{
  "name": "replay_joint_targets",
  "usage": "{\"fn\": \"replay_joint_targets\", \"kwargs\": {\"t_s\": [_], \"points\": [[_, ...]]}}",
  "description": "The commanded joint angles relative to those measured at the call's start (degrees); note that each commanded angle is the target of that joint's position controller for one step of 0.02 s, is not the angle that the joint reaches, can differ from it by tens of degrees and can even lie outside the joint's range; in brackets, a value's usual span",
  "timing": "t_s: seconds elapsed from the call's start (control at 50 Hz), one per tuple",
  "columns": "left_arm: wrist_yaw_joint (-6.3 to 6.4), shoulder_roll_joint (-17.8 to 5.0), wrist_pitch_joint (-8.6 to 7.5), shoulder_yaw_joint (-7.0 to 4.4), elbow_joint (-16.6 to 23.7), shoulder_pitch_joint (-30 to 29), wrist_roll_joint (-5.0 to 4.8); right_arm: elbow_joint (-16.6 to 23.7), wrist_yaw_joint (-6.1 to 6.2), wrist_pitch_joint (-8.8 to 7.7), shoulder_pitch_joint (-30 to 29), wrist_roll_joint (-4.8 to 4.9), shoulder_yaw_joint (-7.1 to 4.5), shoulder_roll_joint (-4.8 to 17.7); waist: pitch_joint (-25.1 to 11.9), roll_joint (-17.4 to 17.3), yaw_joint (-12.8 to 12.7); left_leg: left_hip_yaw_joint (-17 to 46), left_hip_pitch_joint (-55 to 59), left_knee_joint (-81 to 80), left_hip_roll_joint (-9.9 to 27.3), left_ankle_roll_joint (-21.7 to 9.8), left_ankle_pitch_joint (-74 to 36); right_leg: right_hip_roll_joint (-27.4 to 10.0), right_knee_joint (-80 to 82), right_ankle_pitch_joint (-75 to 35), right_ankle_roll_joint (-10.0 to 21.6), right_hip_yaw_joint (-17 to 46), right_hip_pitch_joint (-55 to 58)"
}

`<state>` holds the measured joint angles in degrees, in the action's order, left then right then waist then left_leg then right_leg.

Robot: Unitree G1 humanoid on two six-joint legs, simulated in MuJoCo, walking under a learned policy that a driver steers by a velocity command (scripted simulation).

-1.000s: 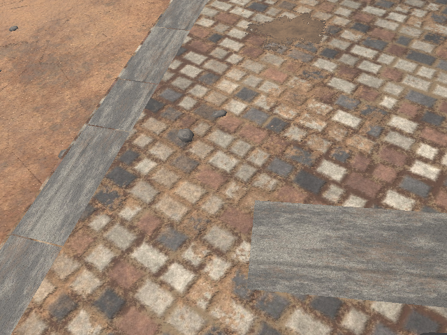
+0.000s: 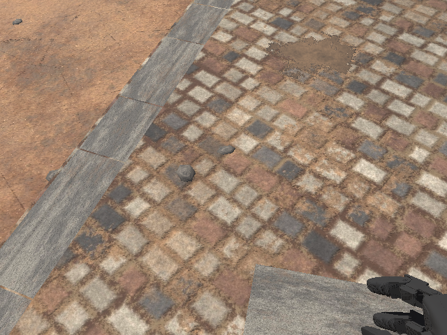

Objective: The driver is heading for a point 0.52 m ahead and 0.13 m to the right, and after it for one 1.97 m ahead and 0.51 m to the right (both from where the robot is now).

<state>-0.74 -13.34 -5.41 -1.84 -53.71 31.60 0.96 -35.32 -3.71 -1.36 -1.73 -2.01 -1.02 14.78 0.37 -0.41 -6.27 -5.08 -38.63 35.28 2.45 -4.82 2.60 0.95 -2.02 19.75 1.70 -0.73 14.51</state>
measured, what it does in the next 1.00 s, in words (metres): walks ahead, turning right: left foot, then right foot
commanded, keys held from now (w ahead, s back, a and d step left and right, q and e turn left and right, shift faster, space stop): w+shift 0.04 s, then w+e+shift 0.34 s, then e+shift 0.30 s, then shift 0.18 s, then q+shift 0.14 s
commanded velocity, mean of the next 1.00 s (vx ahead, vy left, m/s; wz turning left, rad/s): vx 0.58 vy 0.00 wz -0.54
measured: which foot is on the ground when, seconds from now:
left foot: up 0.00-0.04, down 0.06-0.52, up 0.54-0.92, down 0.94-1.00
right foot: down 0.00-0.08, up 0.10-0.50, down 0.52-0.98, up 1.00-1.00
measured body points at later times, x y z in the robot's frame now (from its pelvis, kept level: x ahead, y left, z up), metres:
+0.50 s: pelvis +0.45 +0.00 -0.02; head +0.48 -0.01 +0.43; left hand +0.70 +0.18 -0.11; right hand +0.34 -0.23 -0.15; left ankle +0.22 +0.11 -0.70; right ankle +0.63 -0.07 -0.70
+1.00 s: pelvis +0.73 -0.04 +0.00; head +0.75 -0.06 +0.44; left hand +1.02 +0.09 -0.09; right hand +0.75 -0.36 -0.09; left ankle +0.90 -0.02 -0.72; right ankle +0.63 -0.06 -0.71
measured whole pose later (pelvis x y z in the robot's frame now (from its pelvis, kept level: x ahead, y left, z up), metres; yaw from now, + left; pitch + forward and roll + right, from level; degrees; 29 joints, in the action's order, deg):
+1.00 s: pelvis +0.73 -0.04 +0.00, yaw -35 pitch +1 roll +1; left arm 2.4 -15.6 0.3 -3.0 -38.5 9.6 0.9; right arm -38.4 -0.4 -5.3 7.2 -1.7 -1.9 14.8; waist 1.2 0.0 -0.9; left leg 2.5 -27.5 30.6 -3.5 -1.1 4.8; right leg 10.5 -46.2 25.7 3.0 9.6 -16.1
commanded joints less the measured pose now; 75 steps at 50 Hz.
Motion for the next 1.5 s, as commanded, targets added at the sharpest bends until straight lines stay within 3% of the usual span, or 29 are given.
{"fn": "replay_joint_targets", "kwargs": {"t_s": [0.02,0.04,0.06,0.08,0.1,0.14,0.28,0.42,0.48,0.5,0.52,0.54,0.56,0.58,0.62,0.68,0.76,0.9,0.96,1.0,1.02,1.08,1.18,1.3,1.32,1.34,1.38,1.42,1.5], "points": [[1.04,-12.7,-0.13,-2.52,0.9,-0.4,0.56,2.3,1.58,-0.9,2.5,-0.29,-1.94,6.0,0.3,8.3,7.8,-3.8,16.2,-1.0,-6.7,-3.4,8.0,-14.6,-16.8,-70.4,6.8,0.0,-6.0],[1.44,-14.1,0.53,-2.9,0.8,-1.9,0.77,-1.6,2.42,-1.15,15.1,-0.21,-2.94,7.9,-6.0,8.6,13.8,-3.7,30.1,-2.5,-8.3,-4.6,9.8,-14.0,-30.7,-73.5,5.9,-1.5,-9.9],[1.57,-12.3,0.64,-2.45,1.9,-3.5,0.6,-5.1,3.41,-1.57,27.3,-1.2,-4.26,11.1,-12.4,5.7,19.2,5.0,49.5,-2.1,-1.1,-6.0,15.4,-11.6,-49.3,-57.6,5.3,-1.1,-24.8],[0.31,-2.3,0.2,-0.18,5.2,0.5,-1.16,-5.7,3.9,-2.15,30.6,-3.01,-5.78,17.1,-21.5,-11.4,14.5,35.2,66.6,-8.5,18.0,-9.4,45.0,-2.0,-72.6,-8.6,4.1,0.2,-47.4],[0.21,-6.4,-0.4,-1.21,5.5,-2.6,-1.43,-5.3,3.38,-2.29,28.9,-1.83,-5.28,15.0,-22.7,-9.8,14.9,54.3,62.1,-21.6,21.4,-8.5,55.3,1.4,-79.7,4.8,6.2,8.0,-53.4],[-0.06,-7.6,-0.18,-1.51,7.5,-11.4,-1.27,-6.8,3.2,-3.01,20.2,-1.26,-3.98,8.6,-4.1,-1.1,10.5,33.9,42.9,-22.8,17.5,-5.2,36.6,-5.3,-76.6,-6.9,6.3,6.5,-55.7],[-2.8,-2.7,4.51,-0.61,9.6,-18.7,0.06,-12.4,2.65,-6.2,20.6,0.87,-2.47,3.4,7.5,-2.6,4.7,1.0,26.9,-31.3,8.5,2.1,7.0,-9.1,-67.4,-16.9,3.5,2.9,-56.7],[-4.3,-3.0,3.3,0.68,14.0,-30.1,0.48,-15.0,5.09,-6.44,25.4,1.34,-2.04,6.4,8.6,-0.6,5.0,-12.8,37.7,-25.7,6.4,5.3,-47.1,-0.6,-39.3,-29.6,6.7,-12.0,-48.4],[-3.39,-7.5,3.26,-1.16,8.2,-9.9,0.98,-13.0,7.09,-4.55,22.1,1.74,-3.44,12.1,-4.0,-4.2,-4.4,-11.0,38.3,2.5,9.2,6.1,-65.4,6.5,-35.8,-25.8,8.3,-11.7,-24.7],[-2.05,-10.2,3.26,-2.73,4.8,1.6,0.93,-11.9,6.73,-3.85,19.0,1.61,-3.79,12.5,-8.9,-4.0,-9.2,-9.1,33.6,19.0,9.8,6.2,-56.6,5.5,-33.6,-26.4,10.6,-6.6,-13.4],[-1.0,-15.8,3.43,-5.24,7.2,0.0,-4.59,-9.8,5.91,-3.94,16.0,3.57,-3.69,11.8,-6.5,2.3,-8.5,-6.7,22.2,40.8,-1.1,9.3,-4.9,-2.1,-26.8,-35.8,12.1,3.5,-4.6],[-0.54,-20.6,2.87,-5.02,9.7,-6.3,-2.03,-5.9,4.97,-5.72,19.6,0.13,-1.12,2.2,-10.0,16.7,1.4,1.8,3.1,60.2,-8.3,10.0,35.3,-9.0,-35.5,-69.5,16.8,20.2,5.8],[-0.8,-20.9,2.25,-5.65,13.0,-7.8,1.66,-2.9,4.42,-7.19,23.8,2.47,-0.89,4.5,-27.0,9.7,1.7,15.1,-2.9,66.3,-8.4,9.4,32.9,-19.6,-25.7,-51.5,28.1,40.8,14.3],[-1.12,-18.4,2.14,-5.91,15.9,-12.5,0.32,-1.8,4.52,-7.84,19.2,3.18,-1.64,8.5,-22.6,-2.3,2.1,16.3,-2.7,59.8,-5.9,7.0,28.4,-17.8,-18.5,-34.1,26.5,42.5,6.8],[-1.21,-12.5,1.53,-4.17,17.7,-21.2,-2.39,-1.8,5.16,-6.41,16.5,2.61,-2.62,9.0,-5.2,-11.2,8.9,14.3,-1.6,50.1,-1.9,7.4,24.1,-13.0,-13.2,-27.7,21.6,35.3,-15.5],[0.13,-11.5,2.12,-4.29,19.3,-23.0,-2.28,0.1,5.74,-3.74,14.9,1.07,-3.29,8.4,-1.0,-6.8,10.5,12.5,7.3,34.9,0.3,10.3,20.7,-4.4,-14.2,-42.0,17.6,22.6,-33.1],[3.31,-11.3,5.3,-4.65,18.0,-19.0,-2.51,1.7,6.28,-2.84,9.9,1.0,-1.9,4.1,-8.2,0.4,7.0,8.1,9.8,16.3,-3.0,11.9,5.6,1.5,-22.3,-52.3,10.5,13.6,-31.7],[4.37,-6.4,6.83,-2.7,18.1,-17.4,-0.63,2.6,3.89,-4.47,2.8,1.27,-2.29,6.4,-7.7,7.4,2.6,9.4,10.2,-1.6,-2.0,7.3,-4.0,-4.6,-28.7,-34.9,7.0,20.2,-22.5],[2.98,-5.2,4.8,-1.91,17.6,-16.0,0.71,1.2,3.19,-5.93,8.4,0.32,-3.28,9.2,-9.5,1.2,4.1,15.7,28.7,-8.3,2.3,-0.7,-30.1,0.6,-40.8,-27.7,3.4,15.0,-28.5],[2.72,-10.0,4.77,-2.63,18.1,-14.3,0.33,0.7,3.31,-4.33,13.7,-0.05,-3.93,9.9,-15.5,-16.4,5.8,42.2,41.5,-12.6,17.4,-17.9,-36.9,7.7,-63.5,16.0,-5.1,7.3,-44.9],[2.42,-12.4,5.67,-3.41,18.5,-16.9,-0.4,1.3,3.54,-3.32,14.3,1.38,-4.15,10.1,-14.6,-10.1,6.9,46.2,41.0,-14.3,17.0,-16.4,-19.5,6.1,-69.5,16.8,-5.2,9.7,-48.5],[2.21,-8.4,7.99,-2.79,19.5,-22.7,-0.23,3.7,4.64,-0.49,10.7,2.74,-4.44,10.6,-5.6,-0.5,6.2,38.9,27.0,-18.3,9.2,-8.2,9.2,4.1,-69.3,8.7,-4.8,9.7,-49.8],[2.43,-4.5,6.69,-2.24,18.2,-23.0,-1.2,4.2,5.5,2.41,10.7,2.88,-5.85,10.5,-6.9,-9.3,6.0,32.4,22.6,-19.9,0.4,-4.1,14.4,6.4,-42.4,4.8,-4.4,6.0,-37.2],[1.77,-8.5,4.62,-4.2,15.0,-18.4,-1.82,4.8,6.34,3.72,11.1,4.13,-7.13,11.1,-8.1,-10.4,4.3,36.7,18.2,-18.3,-1.9,-0.2,25.0,2.6,-19.4,-7.1,-0.4,8.1,-21.8],[1.93,-12.3,4.67,-5.17,14.6,-16.5,-0.44,5.8,6.34,3.83,10.8,4.21,-6.63,9.2,-9.2,-2.6,4.3,31.1,9.6,-10.2,-6.0,2.7,30.3,-6.7,-16.2,-2.6,4.4,17.1,-15.1],[2.05,-14.3,4.85,-5.42,15.7,-20.3,1.49,6.4,5.84,3.38,11.4,4.84,-6.4,7.9,-6.8,14.0,6.3,17.5,2.0,8.1,-12.9,4.9,30.8,-18.6,-12.4,-6.9,10.9,29.2,-17.3],[3.03,-8.1,4.26,-3.73,19.3,-29.0,1.97,3.5,4.92,2.84,15.6,3.43,-8.13,13.4,-4.3,8.6,9.5,15.0,1.3,26.2,-7.0,7.8,25.2,-19.5,-14.4,-17.6,10.9,23.2,-23.0],[3.88,-6.8,4.38,-3.08,19.7,-30.1,-0.01,1.7,5.05,3.84,18.0,2.97,-7.37,10.7,-3.1,5.2,9.2,13.1,-0.5,35.1,-5.8,9.1,19.9,-15.0,-16.7,-21.4,8.3,15.1,-22.2],[3.94,-9.1,5.49,-3.27,17.7,-22.3,0.12,5.2,4.68,3.64,10.8,3.46,-4.85,6.7,-1.7,6.3,4.4,8.7,-3.3,30.8,-3.3,11.7,18.3,-14.0,-17.7,-33.5,11.6,10.4,-17.5]]}}
Keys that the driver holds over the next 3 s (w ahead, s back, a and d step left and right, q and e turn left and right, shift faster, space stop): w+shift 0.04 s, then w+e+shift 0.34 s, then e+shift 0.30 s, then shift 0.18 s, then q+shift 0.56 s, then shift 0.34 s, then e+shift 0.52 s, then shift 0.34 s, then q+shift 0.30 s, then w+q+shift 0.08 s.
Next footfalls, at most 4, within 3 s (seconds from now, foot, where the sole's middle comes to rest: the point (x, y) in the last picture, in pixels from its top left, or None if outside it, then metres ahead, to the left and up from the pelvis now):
0.06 left None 0.24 0.11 -0.76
0.52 right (286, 270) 0.67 -0.08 -0.76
0.94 left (280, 200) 0.93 -0.05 -0.76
1.30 right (327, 242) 0.78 -0.20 -0.76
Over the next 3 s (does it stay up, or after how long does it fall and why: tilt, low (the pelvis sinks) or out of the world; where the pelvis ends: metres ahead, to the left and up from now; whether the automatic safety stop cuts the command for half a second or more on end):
stays up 0.80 -0.12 0.01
